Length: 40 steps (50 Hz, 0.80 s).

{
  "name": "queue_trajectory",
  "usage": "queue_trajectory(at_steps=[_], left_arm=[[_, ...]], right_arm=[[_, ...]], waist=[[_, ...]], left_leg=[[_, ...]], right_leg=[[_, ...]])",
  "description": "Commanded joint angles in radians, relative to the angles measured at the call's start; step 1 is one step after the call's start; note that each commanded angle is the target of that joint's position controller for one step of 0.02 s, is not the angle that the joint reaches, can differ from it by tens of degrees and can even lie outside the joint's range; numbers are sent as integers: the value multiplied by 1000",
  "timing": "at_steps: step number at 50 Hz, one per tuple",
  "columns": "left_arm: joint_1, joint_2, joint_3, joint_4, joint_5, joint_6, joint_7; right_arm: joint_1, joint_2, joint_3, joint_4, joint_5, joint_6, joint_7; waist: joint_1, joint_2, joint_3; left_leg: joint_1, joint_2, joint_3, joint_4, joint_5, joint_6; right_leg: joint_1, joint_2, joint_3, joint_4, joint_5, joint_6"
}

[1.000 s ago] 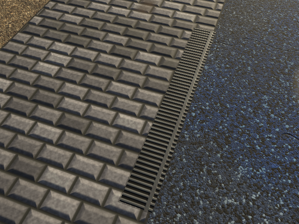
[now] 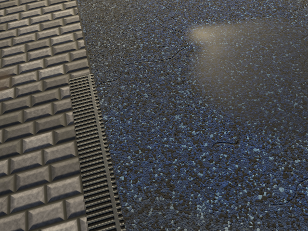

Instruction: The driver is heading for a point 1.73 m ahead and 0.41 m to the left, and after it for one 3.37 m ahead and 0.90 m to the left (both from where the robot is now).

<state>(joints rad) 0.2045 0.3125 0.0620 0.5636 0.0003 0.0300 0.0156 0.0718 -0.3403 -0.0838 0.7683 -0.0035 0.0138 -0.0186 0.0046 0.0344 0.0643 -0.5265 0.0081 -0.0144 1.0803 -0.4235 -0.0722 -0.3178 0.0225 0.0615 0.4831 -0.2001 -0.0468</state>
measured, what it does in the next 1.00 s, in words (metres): walks ahead: left foot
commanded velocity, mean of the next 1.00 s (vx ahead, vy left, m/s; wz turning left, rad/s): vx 0.16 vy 0.00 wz -0.13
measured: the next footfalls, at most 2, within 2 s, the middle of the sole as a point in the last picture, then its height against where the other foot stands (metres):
left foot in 0.26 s outside the picture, level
left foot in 1.18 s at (152, 222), level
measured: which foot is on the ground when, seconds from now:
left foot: up 0.00-0.24, down 0.26-0.72, up 0.74-1.00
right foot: down 0.00-1.00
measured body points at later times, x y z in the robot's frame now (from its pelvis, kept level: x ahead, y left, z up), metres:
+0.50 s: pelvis +0.02 +0.04 -0.01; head +0.03 +0.04 +0.44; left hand +0.18 +0.29 -0.11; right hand +0.14 -0.23 -0.12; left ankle +0.02 +0.15 -0.74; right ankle +0.03 -0.09 -0.74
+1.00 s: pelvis +0.16 +0.00 +0.00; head +0.18 -0.02 +0.45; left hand +0.16 +0.26 -0.11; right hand +0.33 -0.27 -0.10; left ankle +0.30 +0.15 -0.69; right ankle +0.05 -0.09 -0.74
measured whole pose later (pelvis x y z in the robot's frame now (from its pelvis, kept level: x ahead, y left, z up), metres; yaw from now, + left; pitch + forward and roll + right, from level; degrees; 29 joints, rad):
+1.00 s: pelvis +0.16 +0.00 +0.00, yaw -5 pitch +2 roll +0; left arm 0.48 0.22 0.04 0.80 0.00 -0.07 0.00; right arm 0.09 -0.30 -0.04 0.78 0.02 -0.07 0.05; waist 0.07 0.04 0.02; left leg -0.63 0.08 0.00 0.79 -0.09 0.00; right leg 0.04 0.03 0.00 0.21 -0.27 -0.05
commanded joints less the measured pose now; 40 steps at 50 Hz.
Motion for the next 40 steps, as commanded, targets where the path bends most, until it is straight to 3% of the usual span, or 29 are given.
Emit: queue_trajectory(at_steps=[1, 4, 8, 11, 12, 13, 14, 15, 16, 18, 21, 24, 26, 28, 30, 31, 33, 35, 36, 37, 38, 39, 40], left_arm=[[-36, 153, 44, -76, 2, -12, 15], [-28, 154, 43, -63, 4, -5, 19], [-34, 150, 36, -45, 10, 2, 7], [-71, 117, 20, -29, -3, 2, 1], [-52, 96, 12, -16, -4, -3, 1], [-18, 68, 4, -8, 13, -10, 2], [45, 49, 1, -3, 24, -18, -2], [16, 68, 3, -1, 33, -18, 3], [-16, 89, 11, 5, 30, -17, 6], [-60, 81, 12, 8, 29, -4, 10], [-36, 65, 9, 32, 21, -4, 5], [-25, 56, 11, 55, 20, -13, 7], [-2, 36, 7, 78, 17, -15, 10], [2, 39, 11, 77, 7, -26, 11], [-26, 33, 11, 62, -11, -54, 8], [-37, 31, 11, 58, -15, -69, 3], [3, 25, 12, 73, -21, -92, -10], [129, 31, 24, 137, -16, -104, -19], [209, 64, 37, 162, -13, -106, -17], [302, 157, 62, 174, -9, -111, -15], [345, 173, 62, 168, -5, -121, -26], [297, 120, 43, 160, -2, -130, -24], [268, 95, 36, 147, 0, -136, -22]], right_arm=[[15, -64, -13, -48, 9, -10, -1], [-5, -42, 0, -51, 9, -8, 7], [-2, -53, 1, -55, 15, -8, 17], [48, -32, 7, -41, 9, -19, 28], [65, -32, 10, -37, -4, -24, 31], [84, -85, 3, -44, -23, -28, 27], [34, -128, -1, -45, -28, -27, 24], [-11, -69, 15, -50, -25, -30, 24], [-36, -41, 24, -56, -22, -36, 26], [-4, -54, 25, -44, -17, -47, 26], [31, -48, 31, -29, -12, -52, 21], [49, -40, 37, -22, -8, -47, 14], [68, -36, 41, -11, -7, -41, 11], [101, -86, 26, -2, 8, -33, 4], [138, -122, 13, 10, 18, -35, -2], [143, -124, 10, 13, 20, -39, -4], [114, -113, 11, 7, 26, -44, 0], [52, -83, 19, -10, 34, -42, 11], [34, -37, 32, -18, 26, -49, 15], [12, 26, 50, -56, 19, -66, 18], [-9, -33, 36, -77, 28, -85, 15], [21, -69, 20, -66, 44, -96, 21], [40, -58, 23, -49, 50, -104, 30]], waist=[[-13, -161, -198], [10, -177, -195], [28, -196, -163], [-14, -176, -146], [-23, -148, -143], [0, -52, -158], [75, 115, -136], [61, 156, -127], [48, 130, -103], [15, 118, -89], [7, 57, -71], [-7, 4, -74], [-15, 2, -85], [-28, 63, -21], [-40, 111, 55], [-43, 112, 75], [-14, 115, 66], [53, 87, 19], [83, 18, -14], [95, -247, -48], [118, -311, -49], [76, -202, -17], [59, -146, -15]], left_leg=[[-41, 2, -33, -64, 56, -20], [42, 7, -31, -211, 60, -22], [146, 4, -19, -340, 44, -4], [275, -3, 2, -591, 185, 29], [356, 14, -15, -702, 320, 51], [434, 130, -126, -720, 473, 92], [389, 228, -222, -711, 543, 187], [283, 257, -264, -749, 407, 247], [270, 202, -222, -752, 297, 216], [262, 139, -167, -743, 201, 151], [270, 99, -113, -719, 175, 121], [293, 82, -94, -694, 193, 120], [301, 68, -92, -715, -19, 132], [297, 137, -208, -786, -281, 198], [300, 278, -389, -879, -389, 285], [290, 307, -423, -891, -360, 304], [279, 287, -367, -876, -262, 291], [148, 180, -215, -789, -130, 231], [86, 120, -129, -646, -32, 189], [-79, -26, 38, -315, 18, 108], [-224, -54, -25, -85, -136, 96], [-300, 1, -77, 40, -116, 115], [-325, 34, -82, 68, -27, 138]], right_leg=[[228, -221, 223, -102, 484, -186], [203, -218, 232, -91, 409, -186], [140, -223, 282, -88, 316, -191], [99, -188, 290, -50, 249, -150], [63, -158, 280, -43, 179, -106], [9, -95, 228, 33, 45, -43], [-22, 16, 102, 79, -143, 16], [55, -9, 74, 55, -158, 51], [86, -17, 73, 32, -86, 56], [109, -19, 81, 16, 11, 48], [111, -26, 95, -8, 54, 34], [102, -31, 103, -19, 95, 38], [88, 2, 66, -3, -88, 37], [-36, 39, -4, 96, -268, 31], [-140, 4, -54, 203, -230, 30], [-155, -25, -45, 225, -218, 24], [-94, -41, -57, 156, -232, -1], [193, -1, -89, 2, -87, -16], [301, -52, 7, -41, -90, -32], [419, -232, 355, -194, -264, -129], [466, -377, 649, -297, -268, -244], [470, -387, 601, -276, -244, -251], [478, -348, 503, -271, -218, -222]])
